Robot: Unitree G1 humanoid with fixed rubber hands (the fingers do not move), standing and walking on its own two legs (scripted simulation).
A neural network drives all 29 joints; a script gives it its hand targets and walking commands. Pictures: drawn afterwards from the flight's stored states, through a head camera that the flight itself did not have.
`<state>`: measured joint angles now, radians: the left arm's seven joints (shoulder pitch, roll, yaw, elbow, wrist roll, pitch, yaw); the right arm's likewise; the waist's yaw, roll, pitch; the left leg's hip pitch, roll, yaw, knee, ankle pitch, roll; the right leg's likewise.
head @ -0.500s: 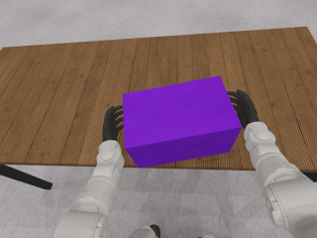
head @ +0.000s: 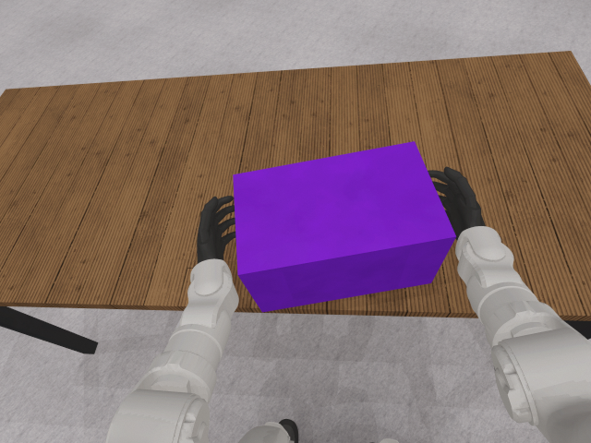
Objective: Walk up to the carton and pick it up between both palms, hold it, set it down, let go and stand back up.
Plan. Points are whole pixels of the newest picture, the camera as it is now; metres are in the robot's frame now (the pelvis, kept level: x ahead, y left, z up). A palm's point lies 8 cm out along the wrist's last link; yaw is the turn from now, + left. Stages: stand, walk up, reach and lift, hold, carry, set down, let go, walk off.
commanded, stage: reach and lift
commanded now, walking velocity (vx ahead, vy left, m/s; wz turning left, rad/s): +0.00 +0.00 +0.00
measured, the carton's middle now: (335, 230) +0.41 +0.02 -0.02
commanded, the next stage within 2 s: none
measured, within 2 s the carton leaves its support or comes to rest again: leaves its support in 0.96 s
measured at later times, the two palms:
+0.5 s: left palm (214, 254) +0.34 +0.19 +0.01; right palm (465, 221) +0.42 -0.17 +0.00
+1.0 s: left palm (210, 265) +0.32 +0.19 +0.02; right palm (465, 220) +0.41 -0.16 +0.02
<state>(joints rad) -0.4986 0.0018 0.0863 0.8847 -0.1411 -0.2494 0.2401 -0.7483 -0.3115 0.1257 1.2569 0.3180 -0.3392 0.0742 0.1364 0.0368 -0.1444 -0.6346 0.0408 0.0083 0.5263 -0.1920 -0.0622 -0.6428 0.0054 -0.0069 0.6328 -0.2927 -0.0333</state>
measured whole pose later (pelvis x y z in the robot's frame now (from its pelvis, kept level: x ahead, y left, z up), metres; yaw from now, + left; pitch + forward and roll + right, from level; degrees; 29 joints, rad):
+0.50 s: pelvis +0.00 +0.00 +0.00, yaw +0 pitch +17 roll +2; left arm -0.50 -0.03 0.14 0.89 -0.09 -0.28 0.24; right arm -0.75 -0.31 0.13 1.25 0.29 -0.34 0.05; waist 0.14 0.03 -0.14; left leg -0.63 0.04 0.01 0.53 -0.19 -0.06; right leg -0.64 0.01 -0.01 0.63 -0.29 -0.03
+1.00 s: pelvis +0.00 +0.00 +0.00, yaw +0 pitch +17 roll +2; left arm -0.42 -0.07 0.19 0.89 -0.04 -0.34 0.24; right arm -0.73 -0.30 0.10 1.28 0.08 -0.40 0.02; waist 0.14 0.04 -0.20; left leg -0.63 0.04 0.01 0.53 -0.19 -0.06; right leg -0.64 0.01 -0.01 0.63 -0.29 -0.03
